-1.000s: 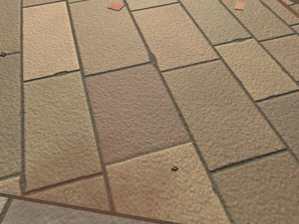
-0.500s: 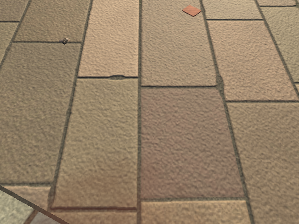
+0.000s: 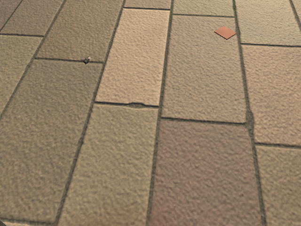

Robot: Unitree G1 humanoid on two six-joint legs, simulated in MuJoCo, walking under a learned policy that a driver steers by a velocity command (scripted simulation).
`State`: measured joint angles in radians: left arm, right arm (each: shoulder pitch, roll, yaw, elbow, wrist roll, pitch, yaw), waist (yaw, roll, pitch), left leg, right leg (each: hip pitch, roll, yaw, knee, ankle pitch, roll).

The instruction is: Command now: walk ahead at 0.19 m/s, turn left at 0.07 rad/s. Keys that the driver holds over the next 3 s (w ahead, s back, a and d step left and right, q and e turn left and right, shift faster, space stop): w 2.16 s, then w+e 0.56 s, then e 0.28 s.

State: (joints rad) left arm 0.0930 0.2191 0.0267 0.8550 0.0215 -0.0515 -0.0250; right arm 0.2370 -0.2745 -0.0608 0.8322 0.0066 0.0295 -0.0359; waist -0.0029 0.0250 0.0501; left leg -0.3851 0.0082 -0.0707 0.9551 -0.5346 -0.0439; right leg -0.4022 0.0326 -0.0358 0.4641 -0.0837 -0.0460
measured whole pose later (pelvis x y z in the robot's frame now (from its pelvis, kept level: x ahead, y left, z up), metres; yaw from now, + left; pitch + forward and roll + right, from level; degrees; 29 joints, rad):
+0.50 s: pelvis +0.15 -0.01 +0.01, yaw -1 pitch +3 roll +0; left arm 0.03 0.27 0.05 0.85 -0.02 -0.06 -0.04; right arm 0.46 -0.23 -0.06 0.96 0.01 -0.07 -0.02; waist -0.10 -0.03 -0.02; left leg 0.01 0.04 0.01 0.25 -0.31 -0.02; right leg -0.54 -0.05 -0.02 0.57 -0.10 -0.01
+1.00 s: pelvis +0.41 -0.04 +0.01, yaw -1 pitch +2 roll -2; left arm 0.37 0.26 0.05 0.99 -0.02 -0.07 0.00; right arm 0.04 -0.25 -0.05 0.81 0.02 -0.08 0.02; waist 0.08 0.03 0.01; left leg -0.64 0.09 -0.01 0.56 0.07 0.02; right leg 0.05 0.06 -0.05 0.19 -0.28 -0.03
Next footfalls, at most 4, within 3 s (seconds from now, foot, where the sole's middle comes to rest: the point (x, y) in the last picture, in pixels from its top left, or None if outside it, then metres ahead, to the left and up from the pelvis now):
0.18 left None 0.07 0.13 -0.77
0.58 right None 0.33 -0.15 -0.77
1.10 left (142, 182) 0.65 0.08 -0.77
1.64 right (191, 130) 0.95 -0.17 -0.77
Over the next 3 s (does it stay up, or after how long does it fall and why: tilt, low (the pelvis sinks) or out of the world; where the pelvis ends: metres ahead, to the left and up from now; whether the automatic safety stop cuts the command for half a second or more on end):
stays up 1.51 -0.13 0.01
